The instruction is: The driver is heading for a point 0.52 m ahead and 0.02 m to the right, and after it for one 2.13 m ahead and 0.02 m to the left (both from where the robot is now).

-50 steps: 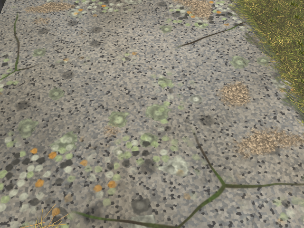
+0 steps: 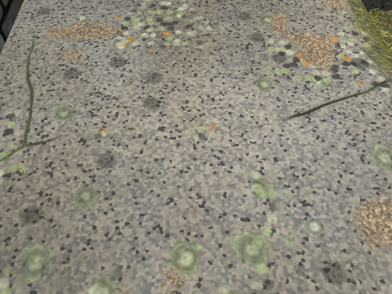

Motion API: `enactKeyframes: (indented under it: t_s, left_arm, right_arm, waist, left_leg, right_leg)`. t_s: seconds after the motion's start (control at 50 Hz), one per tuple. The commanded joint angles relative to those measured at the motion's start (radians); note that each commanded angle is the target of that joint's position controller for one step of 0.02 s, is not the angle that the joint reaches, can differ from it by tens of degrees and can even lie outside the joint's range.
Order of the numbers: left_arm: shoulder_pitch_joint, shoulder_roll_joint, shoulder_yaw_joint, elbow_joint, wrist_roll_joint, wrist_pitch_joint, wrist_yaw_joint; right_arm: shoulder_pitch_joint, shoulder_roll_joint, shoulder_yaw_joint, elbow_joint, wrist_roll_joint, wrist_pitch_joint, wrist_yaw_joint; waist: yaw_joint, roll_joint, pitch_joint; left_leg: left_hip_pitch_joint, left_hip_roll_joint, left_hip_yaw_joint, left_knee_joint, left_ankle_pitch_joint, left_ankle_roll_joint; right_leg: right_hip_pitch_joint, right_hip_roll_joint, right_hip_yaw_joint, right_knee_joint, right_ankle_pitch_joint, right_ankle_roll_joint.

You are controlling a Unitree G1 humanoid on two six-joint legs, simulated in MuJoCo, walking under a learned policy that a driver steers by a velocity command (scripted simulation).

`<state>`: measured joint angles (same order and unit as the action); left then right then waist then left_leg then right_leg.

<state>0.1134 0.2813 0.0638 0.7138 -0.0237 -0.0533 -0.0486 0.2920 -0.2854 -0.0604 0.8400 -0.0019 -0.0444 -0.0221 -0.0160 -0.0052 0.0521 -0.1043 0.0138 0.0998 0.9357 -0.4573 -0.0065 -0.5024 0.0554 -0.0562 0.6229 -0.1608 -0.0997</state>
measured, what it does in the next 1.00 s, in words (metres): walks ahead: left foot, then right foot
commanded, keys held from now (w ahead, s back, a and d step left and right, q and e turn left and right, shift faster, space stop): w+e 0.28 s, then w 0.18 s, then q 0.54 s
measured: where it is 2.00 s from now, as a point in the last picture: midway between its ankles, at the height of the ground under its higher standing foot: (190, 291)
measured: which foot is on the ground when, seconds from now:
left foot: up 0.00-0.40, down 0.42-0.84, up 0.86-1.00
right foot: down 0.00-0.42, up 0.44-0.82, down 0.84-1.00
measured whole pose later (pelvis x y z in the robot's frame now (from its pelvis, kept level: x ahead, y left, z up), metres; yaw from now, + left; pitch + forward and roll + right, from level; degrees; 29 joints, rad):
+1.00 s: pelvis +0.44 -0.01 +0.02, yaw -1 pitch +2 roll +0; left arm 0.10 0.25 0.05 0.68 0.02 -0.01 0.02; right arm 0.23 -0.34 -0.09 0.75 0.02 0.04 -0.04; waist -0.02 0.04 0.03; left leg -0.50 -0.03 -0.07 1.11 -0.50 -0.08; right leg -0.34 -0.01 -0.01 0.45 -0.15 -0.02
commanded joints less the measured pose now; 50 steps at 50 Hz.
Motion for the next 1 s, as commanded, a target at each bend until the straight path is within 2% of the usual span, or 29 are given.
enactKeyframes:
  t_s: [0.02,0.04,0.06,0.1,0.16,0.22,0.3,0.36,0.4,0.42,0.44,0.46,0.48,0.5,0.52,0.54,0.58,0.62,0.66,0.68,0.76,0.82,0.84,0.86,0.88,0.9,0.92,0.94,1.0]
  left_arm:
    - [0.286,0.173,0.054,-0.015,0.007,-0.009,0.02]
    - [0.223,0.158,0.048,-0.021,0.006,-0.015,0.018]
    - [0.166,0.121,0.038,-0.033,0.006,-0.018,0.02]
    - [0.121,0.116,0.033,-0.059,0.017,-0.017,0.029]
    - [0.129,0.158,0.044,-0.061,0.011,-0.016,0.047]
    - [0.16,0.177,0.051,-0.052,0.003,-0.003,0.06]
    - [0.23,0.168,0.05,-0.026,-0.004,0.011,0.064]
    - [0.243,0.151,0.045,-0.013,0.004,0.013,0.067]
    - [0.229,0.122,0.035,-0.016,0.012,0.013,0.062]
    - [0.231,0.077,0.015,-0.03,0.023,0.011,0.059]
    - [0.385,0.015,-0.004,-0.038,-0.001,-0.002,0.057]
    - [0.378,0.079,0.001,-0.025,-0.012,-0.009,0.059]
    - [0.254,0.149,0.019,-0.039,-0.012,-0.01,0.059]
    - [0.169,0.15,0.019,-0.06,0.006,-0.009,0.062]
    - [0.127,0.14,0.02,-0.074,0.028,-0.013,0.063]
    - [0.133,0.127,0.022,-0.076,0.038,-0.014,0.062]
    - [0.163,0.072,0.009,-0.069,0.041,-0.012,0.062]
    - [0.142,0.039,-0.005,-0.072,0.039,-0.008,0.066]
    - [0.105,0.047,-0.006,-0.073,0.033,0.0,0.07]
    - [0.081,0.056,-0.003,-0.075,0.03,0.006,0.071]
    - [-0.011,0.073,0.005,-0.101,0.025,0.019,0.07]
    - [0.033,0.094,0.02,-0.089,0.027,-0.002,0.063]
    - [0.062,0.135,0.031,-0.089,0.041,-0.008,0.069]
    - [0.093,0.193,0.041,-0.099,0.056,0.0,0.082]
    - [0.118,0.187,0.044,-0.085,0.064,0.018,0.078]
    - [0.097,0.146,0.035,-0.095,0.048,0.023,0.074]
    - [0.059,0.105,0.023,-0.098,0.044,0.024,0.073]
    - [0.011,0.092,0.017,-0.103,0.043,0.027,0.072]
    - [-0.034,0.108,0.022,-0.088,0.049,0.036,0.078]
  right_arm:
    - [-0.1,-0.137,-0.011,-0.16,0.046,-0.097,0.035]
    - [-0.126,-0.121,-0.007,-0.169,0.037,-0.106,0.032]
    - [-0.134,-0.134,-0.016,-0.162,0.006,-0.103,0.024]
    - [-0.094,-0.128,-0.021,-0.161,-0.009,-0.08,0.024]
    - [-0.121,-0.088,-0.009,-0.177,-0.014,-0.055,0.018]
    - [-0.235,-0.054,0.007,-0.203,-0.014,-0.056,0.021]
    - [-0.315,-0.078,0.0,-0.228,0.009,-0.069,0.035]
    - [-0.281,-0.112,-0.014,-0.22,0.007,-0.084,0.047]
    - [-0.152,-0.14,-0.033,-0.186,-0.004,-0.093,0.042]
    - [-0.018,-0.185,-0.046,-0.173,-0.018,-0.097,0.036]
    - [0.104,-0.287,-0.075,-0.13,-0.026,-0.085,0.038]
    - [0.139,-0.218,-0.063,-0.111,0.006,-0.08,0.049]
    - [0.07,-0.153,-0.042,-0.123,0.011,-0.077,0.048]
    - [-0.005,-0.131,-0.029,-0.139,-0.002,-0.068,0.047]
    - [-0.053,-0.11,-0.019,-0.142,-0.005,-0.061,0.049]
    - [-0.072,-0.092,-0.01,-0.143,-0.008,-0.061,0.048]
    - [-0.079,-0.077,-0.002,-0.127,-0.005,-0.058,0.047]
    - [-0.07,-0.133,-0.02,-0.111,0.0,-0.047,0.034]
    - [-0.06,-0.184,-0.039,-0.105,0.012,-0.025,0.02]
    - [-0.051,-0.19,-0.042,-0.101,0.018,-0.014,0.015]
    - [-0.025,-0.174,-0.044,-0.093,0.031,0.019,0.0]
    - [-0.076,-0.157,-0.043,-0.119,0.034,0.038,-0.013]
    - [-0.062,-0.116,-0.032,-0.131,0.024,0.037,-0.013]
    - [-0.003,-0.049,-0.014,-0.142,-0.003,0.034,-0.01]
    - [0.082,-0.074,-0.016,-0.149,0.012,0.034,-0.01]
    - [0.091,-0.151,-0.038,-0.127,0.012,0.041,-0.012]
    - [0.047,-0.18,-0.053,-0.123,0.02,0.056,-0.015]
    - [0.04,-0.172,-0.057,-0.115,0.023,0.076,-0.022]
    - [0.009,-0.119,-0.047,-0.144,0.023,0.102,-0.02]
  waist:
    - [0.148,-0.08,-0.294]
    - [0.094,0.023,-0.173]
    - [0.061,0.036,-0.13]
    - [0.011,-0.005,-0.092]
    - [0.005,-0.019,-0.057]
    - [0.052,-0.053,-0.048]
    - [0.092,-0.083,-0.064]
    - [0.07,-0.11,-0.066]
    - [-0.002,-0.114,-0.113]
    - [-0.063,-0.041,-0.235]
    - [-0.028,0.261,-0.37]
    - [-0.053,0.281,-0.347]
    - [-0.069,0.163,-0.187]
    - [-0.05,0.083,-0.113]
    - [-0.026,0.061,-0.059]
    - [0.004,0.074,-0.065]
    - [0.034,0.105,-0.102]
    - [0.034,0.117,-0.136]
    - [0.023,0.12,-0.163]
    - [0.016,0.119,-0.165]
    - [-0.005,0.128,-0.135]
    - [0.047,0.126,-0.127]
    - [0.046,0.075,-0.164]
    - [0.017,-0.136,-0.23]
    - [-0.002,-0.289,-0.284]
    - [0.007,-0.19,-0.246]
    - [0.009,-0.131,-0.195]
    - [-0.005,-0.102,-0.166]
    - [-0.012,-0.143,-0.112]
  left_leg:
    - [-0.69,-0.006,-0.226,0.48,-0.015,0.026]
    - [-0.67,0.037,-0.21,0.363,0.05,0.032]
    - [-0.616,0.069,-0.203,0.267,0.085,0.023]
    - [-0.523,0.084,-0.198,0.194,0.116,-0.006]
    - [-0.497,0.079,-0.153,0.015,0.197,-0.062]
    - [-0.412,0.031,-0.135,-0.237,0.436,-0.08]
    - [-0.358,-0.007,-0.157,-0.397,0.537,-0.069]
    - [-0.334,0.008,-0.169,-0.436,0.464,-0.018]
    - [-0.154,0.001,-0.14,-0.484,0.421,0.038]
    - [0.066,0.129,-0.267,-0.464,0.398,0.102]
    - [0.409,0.339,-0.705,-0.53,0.214,0.284]
    - [0.431,0.384,-0.931,-0.645,-0.068,0.307]
    - [0.299,0.346,-0.807,-0.659,-0.029,0.266]
    - [0.169,0.3,-0.662,-0.65,0.175,0.241]
    - [0.058,0.262,-0.558,-0.645,0.444,0.241]
    - [-0.001,0.228,-0.481,-0.636,0.67,0.232]
    - [-0.04,0.173,-0.374,-0.623,0.95,0.229]
    - [-0.06,0.161,-0.325,-0.616,1.059,0.241]
    - [-0.086,0.15,-0.31,-0.612,1.015,0.231]
    - [-0.092,0.146,-0.314,-0.609,0.964,0.222]
    - [-0.096,0.138,-0.388,-0.572,0.733,0.193]
    - [-0.117,0.092,-0.453,-0.485,0.539,0.14]
    - [-0.18,0.047,-0.432,-0.394,0.414,0.097]
    - [-0.33,-0.059,-0.316,-0.163,-0.003,0.04]
    - [-0.476,-0.11,-0.217,0.026,-0.285,-0.004]
    - [-0.51,-0.054,-0.225,0.174,-0.227,-0.038]
    - [-0.538,-0.033,-0.218,0.241,-0.154,-0.058]
    - [-0.53,-0.014,-0.212,0.258,-0.1,-0.076]
    - [-0.46,0.001,-0.154,0.217,0.016,-0.104]
  right_leg:
    - [0.824,-0.347,0.695,-0.316,-0.111,-0.272]
    - [0.655,-0.303,0.582,-0.33,-0.006,-0.239]
    - [0.544,-0.269,0.507,-0.343,0.092,-0.22]
    - [0.402,-0.229,0.45,-0.385,0.204,-0.224]
    - [0.272,-0.191,0.352,-0.409,0.291,-0.212]
    - [0.202,-0.118,0.279,-0.387,0.212,-0.148]
    - [0.267,-0.147,0.351,-0.327,0.087,-0.112]
    - [0.367,-0.206,0.421,-0.246,0.08,-0.09]
    - [0.365,-0.159,0.398,-0.11,0.215,-0.053]
    - [0.282,-0.105,0.336,0.13,0.143,-0.018]
    - [-0.055,0.047,0.205,0.491,-0.198,0.064]
    - [-0.228,0.023,0.239,0.626,-0.417,0.073]
    - [-0.278,-0.017,0.248,0.676,-0.347,0.073]
    - [-0.248,-0.058,0.194,0.658,-0.283,0.079]
    - [-0.218,-0.082,0.165,0.603,-0.25,0.089]
    - [-0.152,-0.107,0.158,0.544,-0.235,0.099]
    - [-0.064,-0.105,0.128,0.404,-0.23,0.126]
    - [-0.003,-0.08,0.101,0.254,-0.18,0.151]
    - [0.065,-0.049,0.093,0.151,-0.07,0.161]
    - [0.082,-0.038,0.098,0.114,-0.025,0.163]
    - [0.109,-0.016,0.132,-0.013,0.012,0.159]
    - [0.241,-0.028,0.137,-0.226,0.135,0.12]
    - [0.366,-0.135,0.195,-0.253,0.264,0.076]
    - [0.541,-0.357,0.369,-0.205,0.625,-0.02]
    - [0.585,-0.512,0.573,-0.229,0.637,-0.179]
    - [0.543,-0.479,0.56,-0.259,0.506,-0.192]
    - [0.497,-0.412,0.451,-0.257,0.418,-0.152]
    - [0.438,-0.362,0.366,-0.269,0.348,-0.122]
    - [0.303,-0.298,0.216,-0.319,0.301,-0.117]
Velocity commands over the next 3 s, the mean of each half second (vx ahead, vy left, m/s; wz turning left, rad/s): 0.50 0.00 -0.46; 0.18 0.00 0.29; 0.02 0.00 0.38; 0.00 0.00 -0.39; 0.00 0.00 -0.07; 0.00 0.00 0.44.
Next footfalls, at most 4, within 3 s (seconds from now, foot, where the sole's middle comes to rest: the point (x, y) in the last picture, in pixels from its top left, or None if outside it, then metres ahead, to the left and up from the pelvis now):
0.42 left None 0.44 0.11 -0.75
0.84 right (242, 265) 0.53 -0.13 -0.75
1.24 left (162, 280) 0.48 0.13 -0.75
1.74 right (231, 282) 0.47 -0.09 -0.75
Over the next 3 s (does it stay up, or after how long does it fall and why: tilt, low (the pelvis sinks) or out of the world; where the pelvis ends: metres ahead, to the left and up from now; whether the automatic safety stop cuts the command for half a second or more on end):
stays up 0.45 0.08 0.02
